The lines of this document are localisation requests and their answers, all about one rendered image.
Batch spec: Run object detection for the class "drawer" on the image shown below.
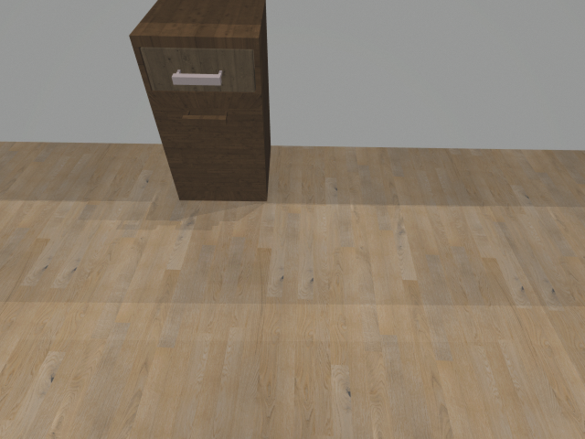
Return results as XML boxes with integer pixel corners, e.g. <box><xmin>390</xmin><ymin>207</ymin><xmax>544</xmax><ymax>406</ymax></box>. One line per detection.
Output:
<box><xmin>141</xmin><ymin>47</ymin><xmax>256</xmax><ymax>92</ymax></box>

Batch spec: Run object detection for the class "handle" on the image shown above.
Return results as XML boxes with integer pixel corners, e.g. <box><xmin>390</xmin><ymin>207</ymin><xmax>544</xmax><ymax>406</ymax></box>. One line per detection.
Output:
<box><xmin>172</xmin><ymin>70</ymin><xmax>222</xmax><ymax>86</ymax></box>
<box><xmin>182</xmin><ymin>115</ymin><xmax>228</xmax><ymax>126</ymax></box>

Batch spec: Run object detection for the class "cabinet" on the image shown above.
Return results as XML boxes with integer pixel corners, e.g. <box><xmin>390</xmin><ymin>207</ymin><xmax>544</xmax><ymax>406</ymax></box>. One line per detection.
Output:
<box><xmin>129</xmin><ymin>0</ymin><xmax>271</xmax><ymax>201</ymax></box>

